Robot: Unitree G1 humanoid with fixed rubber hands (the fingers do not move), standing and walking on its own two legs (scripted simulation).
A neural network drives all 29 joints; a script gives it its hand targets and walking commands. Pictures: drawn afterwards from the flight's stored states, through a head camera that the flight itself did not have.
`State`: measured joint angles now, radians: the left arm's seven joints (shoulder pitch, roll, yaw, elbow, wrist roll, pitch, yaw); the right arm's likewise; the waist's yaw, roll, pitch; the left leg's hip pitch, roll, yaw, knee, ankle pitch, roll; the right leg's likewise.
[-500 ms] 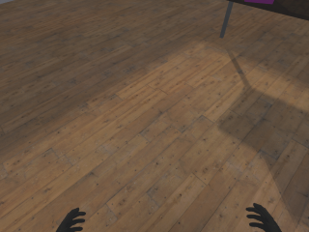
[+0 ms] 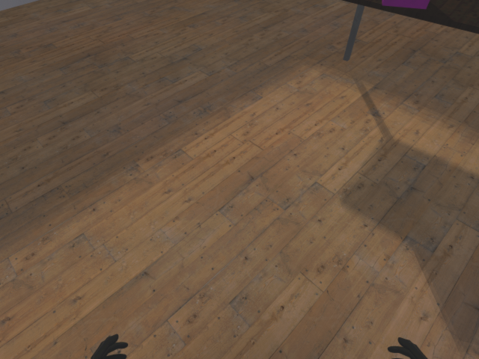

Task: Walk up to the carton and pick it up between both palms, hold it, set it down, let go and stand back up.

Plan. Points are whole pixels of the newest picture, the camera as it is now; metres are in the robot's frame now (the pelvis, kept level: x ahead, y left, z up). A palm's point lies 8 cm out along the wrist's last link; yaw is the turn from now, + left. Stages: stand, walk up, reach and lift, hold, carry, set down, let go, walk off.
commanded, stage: stand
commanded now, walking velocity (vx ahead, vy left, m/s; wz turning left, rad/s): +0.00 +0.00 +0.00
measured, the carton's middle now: out of the picture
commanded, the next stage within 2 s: none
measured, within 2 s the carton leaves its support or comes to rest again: neither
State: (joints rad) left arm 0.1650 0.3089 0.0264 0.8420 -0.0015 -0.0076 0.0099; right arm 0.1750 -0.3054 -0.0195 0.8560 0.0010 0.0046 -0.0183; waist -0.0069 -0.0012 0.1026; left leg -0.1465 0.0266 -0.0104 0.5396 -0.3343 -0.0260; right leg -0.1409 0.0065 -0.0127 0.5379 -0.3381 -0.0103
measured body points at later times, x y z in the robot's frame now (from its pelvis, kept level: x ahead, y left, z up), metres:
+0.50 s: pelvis -0.01 +0.02 +0.01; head +0.00 +0.03 +0.46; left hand +0.08 +0.30 -0.13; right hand +0.07 -0.27 -0.12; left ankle -0.02 +0.14 -0.73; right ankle -0.03 -0.11 -0.73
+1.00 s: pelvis -0.02 +0.03 +0.01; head -0.01 +0.04 +0.46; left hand +0.04 +0.31 -0.13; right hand +0.04 -0.26 -0.12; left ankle -0.02 +0.14 -0.73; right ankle -0.03 -0.11 -0.73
